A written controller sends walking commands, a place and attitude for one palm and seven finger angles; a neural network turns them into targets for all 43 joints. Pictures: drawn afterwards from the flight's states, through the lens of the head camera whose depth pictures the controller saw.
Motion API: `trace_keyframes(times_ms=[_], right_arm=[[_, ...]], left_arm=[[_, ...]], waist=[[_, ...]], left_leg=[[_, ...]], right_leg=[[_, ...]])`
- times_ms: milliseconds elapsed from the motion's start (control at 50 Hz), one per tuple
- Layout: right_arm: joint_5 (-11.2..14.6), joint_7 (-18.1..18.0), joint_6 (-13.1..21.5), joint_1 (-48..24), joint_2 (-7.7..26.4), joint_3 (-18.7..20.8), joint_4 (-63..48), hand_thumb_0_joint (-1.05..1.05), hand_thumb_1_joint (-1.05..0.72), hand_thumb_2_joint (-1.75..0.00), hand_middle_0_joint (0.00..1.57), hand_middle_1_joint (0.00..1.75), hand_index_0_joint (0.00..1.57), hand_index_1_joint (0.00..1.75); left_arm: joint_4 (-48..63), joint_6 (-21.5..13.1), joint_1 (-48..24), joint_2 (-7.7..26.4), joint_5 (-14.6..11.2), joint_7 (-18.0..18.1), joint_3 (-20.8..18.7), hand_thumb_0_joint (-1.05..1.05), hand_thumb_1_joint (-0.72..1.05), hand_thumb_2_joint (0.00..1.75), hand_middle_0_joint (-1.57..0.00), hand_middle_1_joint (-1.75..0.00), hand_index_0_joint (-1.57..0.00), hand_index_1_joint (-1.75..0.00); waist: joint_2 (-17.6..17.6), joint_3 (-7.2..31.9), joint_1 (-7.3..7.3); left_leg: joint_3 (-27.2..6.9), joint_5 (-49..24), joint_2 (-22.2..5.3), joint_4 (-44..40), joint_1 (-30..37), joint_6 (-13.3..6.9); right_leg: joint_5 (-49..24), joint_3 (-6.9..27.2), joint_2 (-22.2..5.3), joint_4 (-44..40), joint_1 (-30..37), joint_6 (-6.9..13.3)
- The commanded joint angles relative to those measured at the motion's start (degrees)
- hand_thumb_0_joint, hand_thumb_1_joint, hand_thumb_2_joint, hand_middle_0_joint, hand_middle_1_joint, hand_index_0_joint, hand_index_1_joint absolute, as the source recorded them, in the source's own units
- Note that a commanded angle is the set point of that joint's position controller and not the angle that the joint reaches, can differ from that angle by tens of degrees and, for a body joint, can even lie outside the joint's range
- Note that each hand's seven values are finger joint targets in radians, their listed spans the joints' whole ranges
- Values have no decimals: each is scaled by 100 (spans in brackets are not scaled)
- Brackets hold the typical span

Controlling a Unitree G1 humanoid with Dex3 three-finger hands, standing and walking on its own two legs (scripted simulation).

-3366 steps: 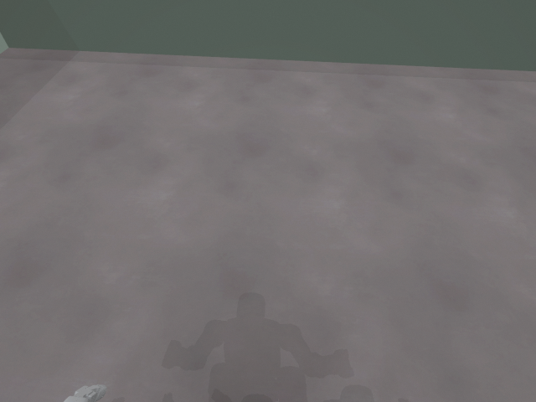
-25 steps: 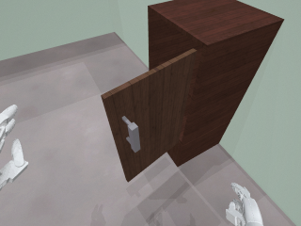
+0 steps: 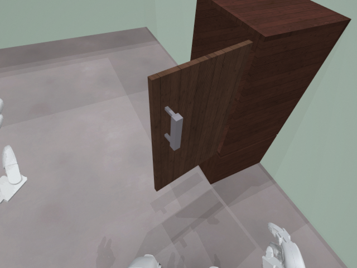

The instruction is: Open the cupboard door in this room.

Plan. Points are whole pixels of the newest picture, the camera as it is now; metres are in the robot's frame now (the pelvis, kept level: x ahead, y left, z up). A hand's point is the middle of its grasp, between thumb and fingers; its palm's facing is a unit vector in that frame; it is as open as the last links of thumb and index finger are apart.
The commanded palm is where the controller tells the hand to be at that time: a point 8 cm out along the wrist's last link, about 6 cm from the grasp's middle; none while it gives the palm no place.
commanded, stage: step back with the hand held close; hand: left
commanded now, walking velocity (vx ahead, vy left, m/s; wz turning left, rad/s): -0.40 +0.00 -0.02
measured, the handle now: (171, 128) +0.48 +0.06 +0.00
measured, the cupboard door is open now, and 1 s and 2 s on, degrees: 100 100 100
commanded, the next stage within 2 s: stop stepping back and stand still in 0.24 s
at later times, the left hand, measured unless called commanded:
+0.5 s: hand (11, 222) +0.14 +0.24 +0.18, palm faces +0.29 -0.82 -0.49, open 7.4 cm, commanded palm +0.07 +0.28 +0.19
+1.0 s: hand out of the picture +0.10 +0.24 +0.18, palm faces +0.36 -0.80 -0.48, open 7.4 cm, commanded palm +0.03 +0.28 +0.19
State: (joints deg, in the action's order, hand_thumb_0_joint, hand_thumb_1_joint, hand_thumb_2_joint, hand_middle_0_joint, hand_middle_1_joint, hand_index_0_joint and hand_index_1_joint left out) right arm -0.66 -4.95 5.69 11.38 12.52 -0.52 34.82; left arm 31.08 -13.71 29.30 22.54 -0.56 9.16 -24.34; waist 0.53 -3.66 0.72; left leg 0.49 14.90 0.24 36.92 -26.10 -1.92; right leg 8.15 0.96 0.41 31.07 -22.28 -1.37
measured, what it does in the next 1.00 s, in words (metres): walks backwards: right foot, then left foot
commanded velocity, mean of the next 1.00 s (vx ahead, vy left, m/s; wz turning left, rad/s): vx -0.03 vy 0.01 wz -0.01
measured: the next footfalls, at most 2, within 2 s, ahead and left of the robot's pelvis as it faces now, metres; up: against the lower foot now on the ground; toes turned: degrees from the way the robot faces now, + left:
right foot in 0.24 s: -0.08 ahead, -0.11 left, +0.00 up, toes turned -5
left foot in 0.36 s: +0.05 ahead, +0.07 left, +0.00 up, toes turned -1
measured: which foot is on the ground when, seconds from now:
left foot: down 0.00-0.24, up 0.26-0.34, down 0.36-0.60, up 0.62-0.76, down 0.78-1.00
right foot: down 0.00-0.02, up 0.04-0.22, down 0.24-1.00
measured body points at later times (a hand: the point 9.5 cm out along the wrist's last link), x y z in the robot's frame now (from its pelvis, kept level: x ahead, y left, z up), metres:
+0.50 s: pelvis -0.09 -0.01 +0.02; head -0.06 +0.02 +0.47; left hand +0.12 +0.28 +0.21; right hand +0.09 -0.24 -0.04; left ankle +0.01 +0.07 -0.72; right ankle -0.12 -0.11 -0.69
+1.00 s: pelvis -0.13 -0.01 +0.01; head -0.13 +0.00 +0.46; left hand +0.07 +0.28 +0.20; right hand -0.01 -0.26 -0.08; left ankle -0.10 +0.11 -0.72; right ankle -0.12 -0.10 -0.72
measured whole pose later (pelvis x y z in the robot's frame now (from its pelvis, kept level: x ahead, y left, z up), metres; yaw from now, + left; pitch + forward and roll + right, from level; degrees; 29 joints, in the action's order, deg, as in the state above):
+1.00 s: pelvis -0.13 -0.01 +0.01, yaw -4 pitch -1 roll +0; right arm -0.6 -4.5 9.1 15.9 10.7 -1.5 38.3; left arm 26.3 -12.0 31.7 24.1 -1.0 8.7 -24.6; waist 1.2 0.4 -1.9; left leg 2.2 14.6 -1.5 30.8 -15.5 0.2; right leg 15.7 -1.7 1.8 30.8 -14.6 2.3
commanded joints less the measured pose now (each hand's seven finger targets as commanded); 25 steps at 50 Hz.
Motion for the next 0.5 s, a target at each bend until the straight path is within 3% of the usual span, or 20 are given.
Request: trace_keyframes(times_ms=[0, 20, 60, 100, 140, 160, 180, 200, 220, 240, 260, 280, 300, 320, 340, 360, 380, 400, 440, 480], right_arm=[[9, -131, 370, -613, 903, 354, -990, 0, -90, -90, 20, 30, 20, 30], [-15, -110, 408, -615, 762, 394, -997, 0, -90, -90, 20, 30, 20, 30], [-2, -27, 502, -598, 732, 469, -926, 0, -90, -90, 20, 30, 20, 30], [6, 58, 552, -669, 698, 448, -861, 0, -90, -90, 20, 30, 20, 30], [-36, 112, 552, -672, 663, 364, -728, 0, -90, -90, 20, 30, 20, 30], [-46, 110, 558, -724, 665, 376, -690, 0, -90, -90, 20, 30, 20, 30], [-37, 136, 531, -598, 625, 364, -606, 0, -90, -90, 20, 30, 20, 30], [-38, 141, 465, -548, 584, 355, -556, 0, -90, -90, 20, 30, 20, 30], [-83, 143, 458, -600, 570, 308, -490, 0, -90, -90, 20, 30, 20, 30], [-11, 112, 488, -631, 540, 323, -486, 0, -90, -90, 20, 30, 20, 30], [50, 67, 499, -732, 553, 330, -563, 0, -90, -90, 20, 30, 20, 30], [44, 10, 420, -675, 527, 300, -623, 0, -90, -90, 20, 30, 20, 30], [55, -52, 342, -710, 542, 213, -676, 0, -90, -90, 20, 30, 20, 30], [85, -87, 280, -743, 642, 195, -721, 0, -90, -90, 20, 30, 20, 30], [92, -45, 286, -670, 712, 261, -775, 0, -90, -90, 20, 30, 20, 30], [85, 25, 383, -533, 705, 331, -787, 0, -90, -90, 20, 30, 20, 30], [-9, 73, 466, -443, 627, 359, -840, 0, -90, -90, 20, 30, 20, 30], [-42, 102, 528, -389, 596, 332, -842, 0, -90, -90, 20, 30, 20, 30], [-21, 105, 562, -375, 573, 283, -834, 0, -90, -90, 20, 30, 20, 30], [-16, 58, 515, -522, 582, 233, -949, 0, -90, -90, 20, 30, 20, 30]], left_arm=[[1216, -372, -264, 1235, 47, 154, -983, 0, 90, 90, -20, -30, -20, -30], [1345, -376, -397, 1303, 59, 117, -1025, 0, 90, 90, -20, -30, -20, -30], [1084, -370, -5, 1381, -37, 87, -1157, 0, 90, 90, -20, -30, -20, -30], [850, -290, 468, 1068, -172, 77, -892, 0, 90, 90, -20, -30, -20, -30], [965, -268, 247, 1036, -253, 58, -708, 0, 90, 90, -20, -30, -20, -30], [1125, -305, 6, 1106, -233, 48, -687, 0, 90, 90, -20, -30, -20, -30], [1140, -370, -172, 1152, -243, 19, -601, 0, 90, 90, -20, -30, -20, -30], [1105, -405, -393, 1360, -207, 36, -638, 0, 90, 90, -20, -30, -20, -30], [1139, -472, -745, 1650, -117, 117, -776, 0, 90, 90, -20, -30, -20, -30], [1054, -448, -960, 1440, -27, 116, -451, 0, 90, 90, -20, -30, -20, -30], [1169, -369, -1067, 1577, 2, 94, -552, 0, 90, 90, -20, -30, -20, -30], [1062, -242, -797, 1660, -8, 66, -719, 0, 90, 90, -20, -30, -20, -30], [1055, -138, -656, 1577, -57, 4, -693, 0, 90, 90, -20, -30, -20, -30], [1129, -88, -598, 1546, -115, -50, -717, 0, 90, 90, -20, -30, -20, -30], [1138, -56, -239, 1532, -168, -81, -813, 0, 90, 90, -20, -30, -20, -30], [1074, -83, -91, 1471, -217, -127, -695, 0, 90, 90, -20, -30, -20, -30], [906, -67, 418, 1343, -236, -94, -834, 0, 90, 90, -20, -30, -20, -30], [1328, -73, 324, 1332, -261, -62, -791, 0, 90, 90, -20, -30, -20, -30], [1352, 38, 674, 1261, -272, 25, -823, 0, 90, 90, -20, -30, -20, -30], [1283, 131, 930, 1228, -270, 97, -828, 0, 90, 90, -20, -30, -20, -30]], waist=[[-1897, 825, -31], [-1714, 981, -2], [-1041, 1200, 31], [-1291, 989, 27], [-1344, 673, -8], [-1248, 653, -15], [-593, 802, -79], [215, 939, -126], [511, 976, -66], [713, 1071, -71], [1118, 1297, -69], [1113, 1176, -100], [627, 1090, -127], [-256, 1132, -105], [-1146, 1576, 23], [-1417, 1747, 28], [-1545, 1774, 75], [-1380, 1652, 24], [-917, 1476, -55], [-1318, 1118, -65]], left_leg=[[-2076, 3447, -1537, -3116, -1711, -555], [-2204, 2961, -1761, -3177, -1593, -693], [-1827, 1885, -1727, -2597, -768, -772], [-1257, 1660, -1571, -2655, -328, -567], [-982, 1269, -1381, -2501, -105, -361], [-742, 853, -1245, -2131, 284, -218], [-511, 401, -902, -1443, 795, 20], [-99, 155, -456, -413, 1292, 296], [136, 104, -179, 517, 1606, 427], [84, 348, 53, 978, 1249, 391], [88, 303, 193, 1095, 1056, 341], [111, -4, 105, 513, 966, 302], [170, -851, 134, -402, 1157, 282], [-72, -3117, -159, -1164, 1854, 161], [-702, -4459, -944, -1520, 2576, -99], [-1183, -3701, -1453, -2013, 2665, -252], [-1662, -2205, -1720, -2302, 2247, -415], [-1722, -1507, -1738, -2406, 2104, -512], [-1329, 226, -1501, -2710, 1603, -436], [-869, 1811, -1196, -3180, 603, -173]], right_leg=[[1044, -140, 574, 1788, 1858, -60], [1172, -34, 610, 2590, 1861, -20], [1662, 188, 552, 2628, 1356, 60], [2024, -71, 467, 1952, 1077, 198], [2063, -84, 369, 559, 965, 301], [1645, 63, 227, -362, 800, 358], [1245, 783, -195, -1238, 444, 567], [983, 1872, -972, -1781, -227, 861], [159, 2105, -1615, -2098, -751, 1025], [-1654, 1656, -1507, -1644, -172, 954], [-3083, 1455, -1376, -1243, 269, 863], [-3946, 951, -1151, -808, 716, 717], [-4115, 577, -791, -355, 881, 470], [-3159, 178, -254, 57, 532, 97], [-572, -23, 222, 667, 319, -35], [2097, 71, 381, 1275, 240, 56], [2495, 216, 402, 1845, 233, 129], [2288, 252, 279, 1836, 178, 148], [1917, 54, 209, 1341, 570, 127], [1823, -397, 347, 519, 1386, 191]])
